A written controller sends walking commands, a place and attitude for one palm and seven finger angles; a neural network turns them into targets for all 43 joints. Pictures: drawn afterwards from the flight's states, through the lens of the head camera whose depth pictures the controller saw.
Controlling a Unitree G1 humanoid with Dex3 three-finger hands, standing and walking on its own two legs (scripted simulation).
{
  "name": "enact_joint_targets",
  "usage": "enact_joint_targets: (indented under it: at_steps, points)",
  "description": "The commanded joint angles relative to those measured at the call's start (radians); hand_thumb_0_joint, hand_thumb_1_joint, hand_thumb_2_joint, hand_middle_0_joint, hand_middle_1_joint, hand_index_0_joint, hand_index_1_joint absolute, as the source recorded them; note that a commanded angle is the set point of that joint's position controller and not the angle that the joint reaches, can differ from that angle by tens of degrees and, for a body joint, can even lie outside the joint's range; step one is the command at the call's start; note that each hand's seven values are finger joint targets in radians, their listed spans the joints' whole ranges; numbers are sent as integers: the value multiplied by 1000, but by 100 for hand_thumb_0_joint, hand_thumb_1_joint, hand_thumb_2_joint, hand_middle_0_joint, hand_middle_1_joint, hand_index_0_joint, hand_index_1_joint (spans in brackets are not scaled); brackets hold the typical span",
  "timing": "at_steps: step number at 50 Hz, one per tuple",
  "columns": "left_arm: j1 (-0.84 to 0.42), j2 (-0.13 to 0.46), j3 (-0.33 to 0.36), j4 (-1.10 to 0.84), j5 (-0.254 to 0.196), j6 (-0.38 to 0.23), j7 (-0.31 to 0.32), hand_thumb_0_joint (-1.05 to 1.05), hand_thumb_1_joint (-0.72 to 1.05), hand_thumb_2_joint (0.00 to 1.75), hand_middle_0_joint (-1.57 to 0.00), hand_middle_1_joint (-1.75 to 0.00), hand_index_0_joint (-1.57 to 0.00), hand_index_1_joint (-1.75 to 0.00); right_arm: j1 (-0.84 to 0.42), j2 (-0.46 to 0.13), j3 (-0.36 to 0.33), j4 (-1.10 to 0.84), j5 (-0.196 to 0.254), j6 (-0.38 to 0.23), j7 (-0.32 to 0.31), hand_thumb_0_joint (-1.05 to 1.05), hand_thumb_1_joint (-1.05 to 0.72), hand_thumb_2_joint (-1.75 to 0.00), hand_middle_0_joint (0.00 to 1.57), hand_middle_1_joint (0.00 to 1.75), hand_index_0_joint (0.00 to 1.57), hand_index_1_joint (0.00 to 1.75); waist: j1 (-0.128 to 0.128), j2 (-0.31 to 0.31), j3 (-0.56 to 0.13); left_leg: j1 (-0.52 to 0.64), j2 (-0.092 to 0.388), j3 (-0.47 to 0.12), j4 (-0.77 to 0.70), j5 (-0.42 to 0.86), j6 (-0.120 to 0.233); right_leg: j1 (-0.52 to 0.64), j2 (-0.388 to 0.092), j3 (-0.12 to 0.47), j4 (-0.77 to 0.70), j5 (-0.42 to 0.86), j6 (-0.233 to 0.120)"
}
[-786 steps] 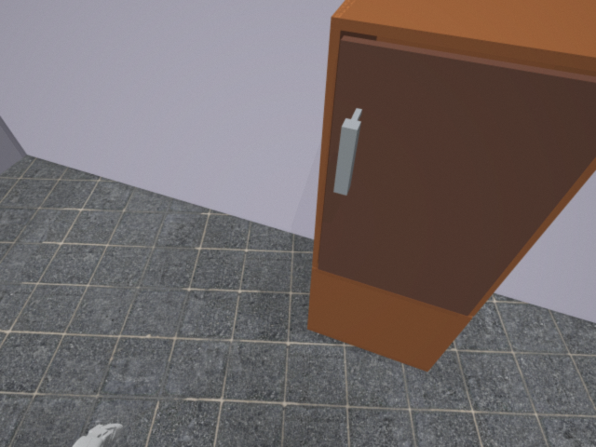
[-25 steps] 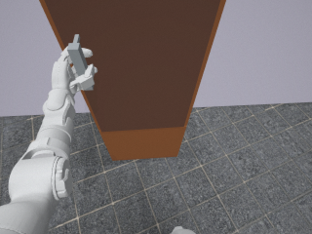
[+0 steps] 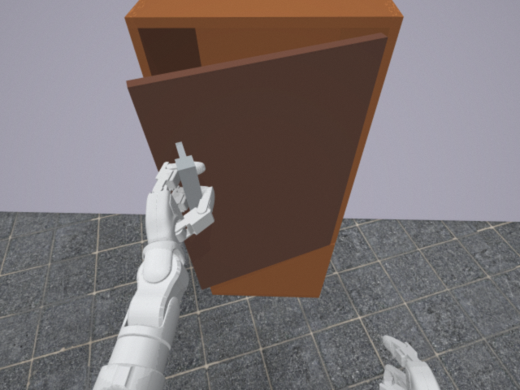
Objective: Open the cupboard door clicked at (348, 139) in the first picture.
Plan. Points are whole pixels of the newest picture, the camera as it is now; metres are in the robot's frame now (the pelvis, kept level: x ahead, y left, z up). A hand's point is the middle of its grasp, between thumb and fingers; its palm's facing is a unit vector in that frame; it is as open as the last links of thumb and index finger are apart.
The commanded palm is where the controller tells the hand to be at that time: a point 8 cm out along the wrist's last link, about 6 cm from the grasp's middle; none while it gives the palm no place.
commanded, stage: pull the door open along its arc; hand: left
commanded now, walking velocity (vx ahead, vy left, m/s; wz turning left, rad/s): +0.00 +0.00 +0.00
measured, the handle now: (190, 185) +0.41 +0.13 +0.10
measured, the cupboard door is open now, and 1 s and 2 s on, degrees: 23 40 44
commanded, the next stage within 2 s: open thumb and fingers to let go in 0.50 s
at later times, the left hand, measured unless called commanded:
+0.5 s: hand (253, 258) +0.27 +0.02 +0.11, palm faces +0.25 -0.97 -0.04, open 6.6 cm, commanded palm +0.21 +0.06 +0.10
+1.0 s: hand (239, 257) +0.28 +0.04 +0.11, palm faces +0.35 -0.94 -0.04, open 10.2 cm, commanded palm +0.23 +0.06 +0.10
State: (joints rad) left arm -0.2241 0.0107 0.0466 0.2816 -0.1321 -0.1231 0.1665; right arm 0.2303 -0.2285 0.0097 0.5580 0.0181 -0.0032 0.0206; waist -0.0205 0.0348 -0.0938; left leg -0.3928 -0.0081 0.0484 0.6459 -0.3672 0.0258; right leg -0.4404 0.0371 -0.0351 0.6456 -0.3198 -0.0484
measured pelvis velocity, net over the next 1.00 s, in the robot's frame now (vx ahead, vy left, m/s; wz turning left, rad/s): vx -0.01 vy -0.03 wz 0.09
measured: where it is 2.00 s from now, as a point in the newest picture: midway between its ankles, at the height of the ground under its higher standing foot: outside the picture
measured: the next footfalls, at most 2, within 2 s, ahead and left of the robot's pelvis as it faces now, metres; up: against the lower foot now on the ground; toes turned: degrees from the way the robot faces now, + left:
none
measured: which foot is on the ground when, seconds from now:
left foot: down 0.00-1.00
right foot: down 0.00-1.00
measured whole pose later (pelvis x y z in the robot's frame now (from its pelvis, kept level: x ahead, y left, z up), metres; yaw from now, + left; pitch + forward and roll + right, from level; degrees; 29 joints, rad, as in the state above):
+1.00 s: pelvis -0.01 -0.03 +0.00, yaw +5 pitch +0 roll +1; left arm 0.04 -0.08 -0.30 -0.04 0.04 0.06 0.55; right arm 0.14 -0.18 0.02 0.59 -0.03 0.07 0.01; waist 0.00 0.06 -0.04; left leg -0.29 -0.01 -0.05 0.63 -0.34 -0.02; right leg -0.31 0.03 -0.13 0.62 -0.32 -0.09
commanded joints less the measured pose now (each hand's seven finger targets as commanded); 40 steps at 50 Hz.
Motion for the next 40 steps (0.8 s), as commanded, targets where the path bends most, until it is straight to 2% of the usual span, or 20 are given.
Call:
enact_joint_targets:
  at_steps: [1,2,4,6,9,12,15,17,21,23,24,27,29,30,32,35,36,37,40]
  points:
    - [-260,49,22,-315,64,2,222,0,90,90,-40,-135,-40,-135,-76,-75,-27,-132,-24,-19,-12,0,-90,-90,20,30,20,30,37,-65,-231,62,1,-30,-62,290,-9,209,-41,13,-76,311,26]
    - [-236,16,-8,-349,89,18,259,0,90,90,-40,-135,-40,-135,-89,-68,-27,-136,-31,-14,-12,0,-90,-90,20,30,20,30,44,-40,-245,74,1,-29,-59,301,-11,215,-42,12,-72,317,24]
    - [-190,-49,-63,-361,125,56,330,0,90,90,-40,-135,-40,-135,-107,-61,-27,-135,-41,0,-11,0,-90,-90,20,30,20,30,36,-76,-237,81,3,-38,-57,297,-11,218,-45,3,-84,302,24]
    - [-164,-102,-121,-406,161,90,394,0,90,90,-40,-135,-40,-135,-130,-53,-26,-132,-48,14,-4,0,-90,-90,20,30,20,30,30,-79,-232,84,4,-40,-51,298,-13,219,-51,7,-91,303,23]
    - [-74,-166,-217,-441,212,118,422,0,90,90,-40,-135,-40,-135,-137,-50,-33,-135,-56,36,0,0,-90,-90,20,30,20,30,17,-103,-225,100,8,-46,-40,317,-12,231,-55,12,-92,357,19]
    - [-38,-202,-287,-507,241,125,428,0,90,90,-40,-135,-40,-135,-156,-41,-32,-143,-59,50,-1,0,-90,-90,20,30,20,30,10,-120,-210,107,4,-52,-38,306,-10,248,-69,28,-101,393,25]
    - [87,-253,-346,-567,210,130,407,0,90,90,-40,-135,-40,-135,-187,-26,-25,-157,-49,54,0,0,-90,-90,20,30,20,30,24,-119,-181,121,1,-58,-42,288,-11,271,-77,34,-125,404,29]
    - [118,-254,-365,-613,203,131,400,0,90,90,-40,-135,-40,-135,-202,-22,-21,-158,-47,52,-1,0,-90,-90,20,30,20,30,24,-100,-169,133,-2,-60,-40,275,-10,276,-84,46,-143,390,31]
    - [265,-281,-403,-675,185,152,388,0,90,90,-40,-135,-40,-135,-224,-9,-12,-163,-44,45,11,0,-90,-90,20,30,20,30,40,-88,-132,137,-7,-66,-34,262,-12,278,-92,51,-163,372,31]
    - [375,-280,-406,-738,174,163,380,0,90,90,-40,-135,-40,-135,-224,-3,-12,-174,-45,43,18,0,-90,-90,20,30,20,30,51,-111,-145,140,-8,-64,-27,286,-12,309,-95,51,-159,440,34]
    - [413,-277,-402,-734,168,173,376,0,90,90,-40,-135,-40,-135,-233,-5,-11,-175,-42,46,21,0,-90,-90,20,30,20,30,59,-120,-131,132,-7,-65,-30,281,-15,309,-93,44,-160,433,31]
    - [287,-245,-359,-712,155,179,396,0,90,90,-40,-135,-40,-135,-259,-9,-4,-162,-45,45,12,0,-90,-90,20,30,20,30,50,-156,-85,122,-19,-66,-22,222,-14,268,-100,76,-201,335,42]
    - [199,-212,-323,-683,162,179,417,0,90,90,-40,-135,-40,-135,-271,-11,-3,-145,-47,42,5,0,-90,-90,20,30,20,30,46,-129,-62,120,-26,-69,-18,192,-13,242,-107,97,-230,253,40]
    - [100,-183,-291,-638,166,176,432,0,90,90,-40,-135,-40,-135,-278,-14,-2,-131,-48,41,-3,0,-90,-90,20,30,20,30,38,-126,-47,113,-30,-72,-15,178,-11,218,-108,104,-235,210,40]
    - [97,-206,-296,-581,173,173,438,0,76,84,-39,-134,-39,-134,-275,-10,-2,-121,-54,33,-7,0,-90,-90,20,30,20,30,37,-151,-44,109,-31,-76,-10,165,-10,207,-116,118,-249,168,44]
    - [93,-216,-306,-567,181,162,431,0,55,75,-38,-131,-38,-131,-261,-9,-7,-121,-54,33,-10,0,-90,-90,20,30,20,30,44,-143,-101,119,-33,-77,-19,184,-10,234,-118,114,-229,211,45]
    - [81,-236,-331,-581,186,156,425,0,48,72,-37,-130,-37,-130,-250,-9,-8,-124,-55,30,-9,0,-90,-90,20,30,20,30,37,-138,-120,127,-31,-76,-22,201,-8,244,-118,108,-216,254,47]
    - [100,-240,-334,-581,185,151,418,0,41,69,-36,-130,-36,-130,-238,-8,-10,-128,-55,29,-9,0,-90,-90,20,30,20,30,41,-142,-141,127,-30,-78,-25,216,-9,262,-117,101,-199,305,50]
    - [102,-242,-354,-580,192,136,397,0,20,60,-35,-127,-35,-127,-222,-12,-12,-131,-48,38,-9,0,-90,-90,20,30,20,30,32,-122,-153,136,-24,-77,-38,237,-8,266,-107,73,-170,354,45]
